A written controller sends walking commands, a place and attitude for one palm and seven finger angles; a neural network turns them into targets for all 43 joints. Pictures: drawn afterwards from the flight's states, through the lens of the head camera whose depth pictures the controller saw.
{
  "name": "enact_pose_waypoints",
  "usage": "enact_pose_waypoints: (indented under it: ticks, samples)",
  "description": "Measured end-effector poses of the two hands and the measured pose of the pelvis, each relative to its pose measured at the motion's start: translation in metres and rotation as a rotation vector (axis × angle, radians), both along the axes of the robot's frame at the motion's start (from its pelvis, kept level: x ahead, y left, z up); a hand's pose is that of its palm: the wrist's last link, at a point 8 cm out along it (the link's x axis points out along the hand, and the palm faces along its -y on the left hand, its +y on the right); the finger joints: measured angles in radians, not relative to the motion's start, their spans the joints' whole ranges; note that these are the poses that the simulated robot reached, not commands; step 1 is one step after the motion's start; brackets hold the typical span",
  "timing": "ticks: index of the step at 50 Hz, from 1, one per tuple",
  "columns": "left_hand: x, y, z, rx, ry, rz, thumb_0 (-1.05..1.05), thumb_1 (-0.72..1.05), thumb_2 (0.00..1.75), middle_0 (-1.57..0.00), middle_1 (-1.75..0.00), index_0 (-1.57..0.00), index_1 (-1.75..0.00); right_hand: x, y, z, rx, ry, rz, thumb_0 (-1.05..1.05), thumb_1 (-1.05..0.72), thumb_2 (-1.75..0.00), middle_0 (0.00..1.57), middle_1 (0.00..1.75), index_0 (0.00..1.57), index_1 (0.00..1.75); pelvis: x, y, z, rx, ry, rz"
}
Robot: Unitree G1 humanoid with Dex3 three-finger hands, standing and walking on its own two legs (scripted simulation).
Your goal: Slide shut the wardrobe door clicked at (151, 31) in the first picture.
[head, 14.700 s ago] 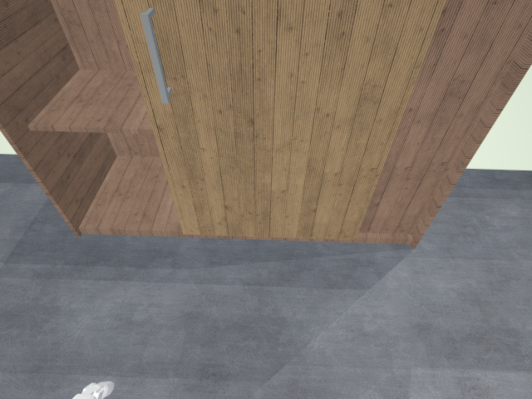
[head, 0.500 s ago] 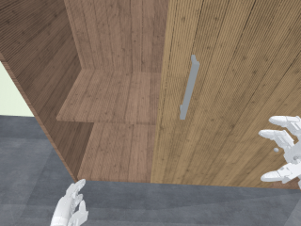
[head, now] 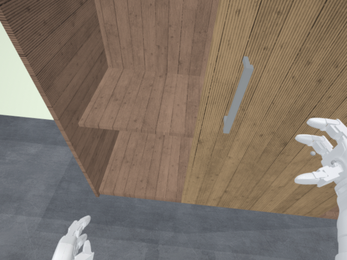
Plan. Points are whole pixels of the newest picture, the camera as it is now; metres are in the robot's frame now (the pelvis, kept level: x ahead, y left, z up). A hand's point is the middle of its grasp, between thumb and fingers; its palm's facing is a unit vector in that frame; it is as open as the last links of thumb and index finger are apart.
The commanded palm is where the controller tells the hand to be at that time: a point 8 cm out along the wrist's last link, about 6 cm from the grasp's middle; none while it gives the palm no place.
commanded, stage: move the hooked fingers beside the handle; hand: right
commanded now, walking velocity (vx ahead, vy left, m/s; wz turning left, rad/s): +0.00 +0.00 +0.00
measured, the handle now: (235, 98) +0.51 -0.13 +0.11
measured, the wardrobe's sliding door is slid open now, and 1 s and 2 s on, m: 0.49 0.49 0.49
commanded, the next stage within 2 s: feel for the door with the fingertips in 1.86 s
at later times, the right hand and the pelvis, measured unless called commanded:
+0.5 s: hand (287, 130) +0.39 -0.23 +0.13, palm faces +0.04 +1.00 +0.01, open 14.0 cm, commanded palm +0.36 -0.27 +0.12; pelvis +0.00 -0.02 +0.00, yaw +0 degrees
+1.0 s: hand (256, 112) +0.46 -0.18 +0.11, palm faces +0.05 +1.00 +0.01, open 14.0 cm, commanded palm +0.43 -0.23 +0.11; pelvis +0.00 -0.02 +0.00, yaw +1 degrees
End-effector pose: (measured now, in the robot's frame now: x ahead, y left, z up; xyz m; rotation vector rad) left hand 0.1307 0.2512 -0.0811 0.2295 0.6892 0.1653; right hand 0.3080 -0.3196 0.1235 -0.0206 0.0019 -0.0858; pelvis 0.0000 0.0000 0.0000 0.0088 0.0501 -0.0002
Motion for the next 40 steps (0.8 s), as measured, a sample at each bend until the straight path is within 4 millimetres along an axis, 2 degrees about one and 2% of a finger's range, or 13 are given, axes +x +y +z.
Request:
enact_pose_waypoints:
  ticks: [6,14,21,25,30,40]
  samples:
    - [-0.008,-0.001,-0.002,0.006,0.030,0.012,0.02,0.90,0.90,-0.20,-0.30,-0.20,-0.30,0.009,0.010,0.008,0.014,-0.074,0.016,-0.02,0.50,-0.30,0.30,1.20,0.30,1.20,0.002,-0.004,0.000,0.001,0.001,0.000]
    - [-0.009,-0.012,-0.003,-0.007,0.036,0.020,0.02,0.90,0.90,-0.20,-0.30,-0.20,-0.30,0.027,0.019,-0.003,0.017,-0.006,0.034,-0.01,0.50,-0.30,0.30,1.20,0.30,1.20,0.000,-0.012,0.000,0.004,0.011,0.001]
    - [-0.011,-0.024,-0.005,-0.017,0.057,0.010,0.02,0.90,0.90,-0.20,-0.30,-0.20,-0.30,0.045,0.037,0.008,0.021,-0.073,0.050,-0.02,0.50,-0.30,0.30,1.20,0.30,1.20,0.001,-0.019,0.001,0.004,0.015,0.001]
    - [-0.014,-0.029,-0.006,-0.028,0.077,0.018,0.02,0.90,0.90,-0.20,-0.30,-0.20,-0.30,0.057,0.040,0.004,0.032,-0.039,0.048,-0.01,0.50,-0.30,0.30,1.20,0.30,1.20,0.002,-0.022,0.001,0.004,0.021,0.005]
    - [-0.023,-0.030,-0.010,-0.030,0.119,0.028,0.02,0.90,0.90,-0.20,-0.30,-0.20,-0.30,0.067,0.045,-0.007,0.018,0.009,0.040,-0.01,0.50,-0.30,0.30,1.20,0.30,1.20,0.002,-0.025,0.000,0.005,0.030,0.006]
    - [-0.049,-0.027,-0.021,-0.027,0.232,0.059,0.02,0.90,0.90,-0.20,-0.30,-0.20,-0.30,0.098,0.067,0.002,0.019,-0.030,0.053,-0.01,0.50,-0.30,0.30,1.20,0.30,1.20,0.004,-0.027,-0.001,0.006,0.049,0.004]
